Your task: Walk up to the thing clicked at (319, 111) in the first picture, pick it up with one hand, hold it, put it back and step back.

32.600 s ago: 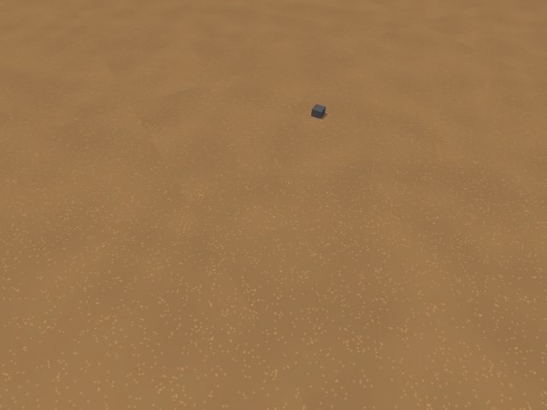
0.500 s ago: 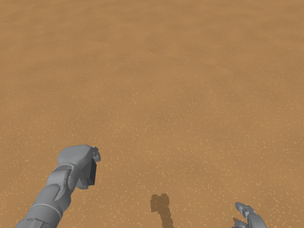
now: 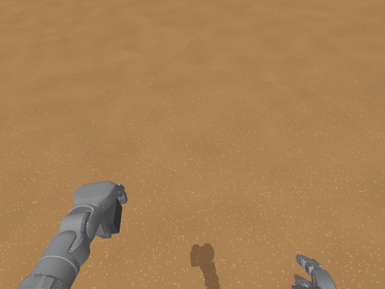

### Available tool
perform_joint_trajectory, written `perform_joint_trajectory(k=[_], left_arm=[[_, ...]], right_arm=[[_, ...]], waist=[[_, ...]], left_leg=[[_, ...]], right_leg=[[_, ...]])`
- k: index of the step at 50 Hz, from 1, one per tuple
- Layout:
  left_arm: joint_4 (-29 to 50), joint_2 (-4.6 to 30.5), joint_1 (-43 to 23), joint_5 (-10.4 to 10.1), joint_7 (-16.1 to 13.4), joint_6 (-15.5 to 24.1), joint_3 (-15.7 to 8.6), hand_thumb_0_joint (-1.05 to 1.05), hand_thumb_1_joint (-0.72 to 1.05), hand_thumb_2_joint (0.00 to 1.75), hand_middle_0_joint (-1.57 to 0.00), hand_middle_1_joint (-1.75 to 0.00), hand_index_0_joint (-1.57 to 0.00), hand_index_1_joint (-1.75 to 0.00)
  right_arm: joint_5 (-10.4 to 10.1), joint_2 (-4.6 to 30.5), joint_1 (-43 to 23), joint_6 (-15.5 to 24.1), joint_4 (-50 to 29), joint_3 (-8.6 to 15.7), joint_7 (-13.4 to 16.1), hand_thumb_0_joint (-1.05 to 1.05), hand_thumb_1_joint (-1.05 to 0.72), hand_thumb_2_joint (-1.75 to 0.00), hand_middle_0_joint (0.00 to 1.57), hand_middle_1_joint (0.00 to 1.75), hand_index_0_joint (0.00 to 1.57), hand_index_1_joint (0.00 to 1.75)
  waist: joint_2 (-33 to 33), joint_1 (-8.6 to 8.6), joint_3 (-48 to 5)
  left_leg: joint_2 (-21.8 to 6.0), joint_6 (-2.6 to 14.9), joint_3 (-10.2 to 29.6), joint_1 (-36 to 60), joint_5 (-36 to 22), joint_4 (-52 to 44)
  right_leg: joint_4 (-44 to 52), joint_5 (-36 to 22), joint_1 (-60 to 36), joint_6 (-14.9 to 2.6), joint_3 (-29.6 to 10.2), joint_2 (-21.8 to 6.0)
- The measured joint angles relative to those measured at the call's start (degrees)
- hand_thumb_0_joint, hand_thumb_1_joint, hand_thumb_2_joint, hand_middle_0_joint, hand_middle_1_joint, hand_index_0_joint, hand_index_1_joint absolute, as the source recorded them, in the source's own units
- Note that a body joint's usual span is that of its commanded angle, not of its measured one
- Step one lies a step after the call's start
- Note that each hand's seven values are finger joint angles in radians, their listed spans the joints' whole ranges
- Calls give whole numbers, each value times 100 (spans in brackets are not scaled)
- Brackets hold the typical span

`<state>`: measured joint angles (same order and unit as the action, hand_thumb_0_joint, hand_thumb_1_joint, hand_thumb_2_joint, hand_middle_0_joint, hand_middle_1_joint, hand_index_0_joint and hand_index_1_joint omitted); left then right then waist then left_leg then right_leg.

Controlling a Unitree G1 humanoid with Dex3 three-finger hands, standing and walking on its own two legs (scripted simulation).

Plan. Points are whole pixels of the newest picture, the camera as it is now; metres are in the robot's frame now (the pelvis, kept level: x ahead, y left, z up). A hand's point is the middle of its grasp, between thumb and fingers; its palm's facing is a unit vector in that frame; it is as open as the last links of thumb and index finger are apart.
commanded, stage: hold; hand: left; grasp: from above
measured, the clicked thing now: (104, 216) +0.30 +0.23 -0.07
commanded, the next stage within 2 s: crouch in 0.26 s
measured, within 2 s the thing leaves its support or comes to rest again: neither
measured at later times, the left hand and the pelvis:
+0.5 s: hand (102, 214) +0.30 +0.22 -0.04, palm faces -0.43 -0.07 -0.90, open 9.4 cm; pelvis +0.01 +0.00 +0.00, yaw +0 degrees
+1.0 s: hand (116, 234) +0.32 +0.26 -0.24, palm faces -0.41 +0.04 -0.91, open 9.4 cm; pelvis -0.05 +0.00 -0.14, yaw +1 degrees
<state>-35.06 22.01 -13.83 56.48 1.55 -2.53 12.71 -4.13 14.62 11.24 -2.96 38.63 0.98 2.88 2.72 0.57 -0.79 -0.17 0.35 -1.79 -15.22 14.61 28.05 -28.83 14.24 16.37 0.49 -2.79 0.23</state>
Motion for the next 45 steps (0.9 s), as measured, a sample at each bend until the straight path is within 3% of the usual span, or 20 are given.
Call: perform_joint_trajectory(k=[17,28,34,40,45], left_arm=[[-52,9,17,2,-58,84,2,-3,8,36,-79,-43,-82,-40],[-401,-48,-14,105,-287,145,-65,-3,10,35,-77,-44,-80,-40],[-1212,-72,-332,378,-804,429,-136,-3,11,34,-77,-44,-79,-41],[-1955,-13,-904,861,-1535,619,-316,-3,11,34,-76,-44,-78,-42],[-2647,126,-1551,1053,-1940,644,-461,-3,12,33,-75,-45,-78,-42]], right_arm=[[-4,22,101,-93,0,71,-3,1,-90,-90,20,30,20,30],[24,15,68,-146,-39,75,-50,1,-89,-90,20,30,20,30],[140,18,22,-131,-67,69,-125,1,-89,-90,20,30,20,30],[296,121,101,-68,-74,199,-254,0,-89,-90,20,30,20,30],[380,185,152,16,44,282,-274,0,-90,-90,20,30,20,30]], waist=[[-2,0,-10],[-27,-60,-18],[-189,-152,-68],[-282,-249,-425],[-250,-412,-703]], left_leg=[[12,12,10,98,1,-107],[15,6,50,-2,1,-42],[12,-12,124,-861,216,686],[-19,-34,213,-2719,797,2377],[-28,-7,255,-4274,1222,3771]], right_leg=[[134,-9,-115,11,9,-14],[70,7,-30,6,50,-17],[-623,228,787,-11,124,-9],[-2204,772,2570,1,211,34],[-3536,1184,4088,33,251,56]])
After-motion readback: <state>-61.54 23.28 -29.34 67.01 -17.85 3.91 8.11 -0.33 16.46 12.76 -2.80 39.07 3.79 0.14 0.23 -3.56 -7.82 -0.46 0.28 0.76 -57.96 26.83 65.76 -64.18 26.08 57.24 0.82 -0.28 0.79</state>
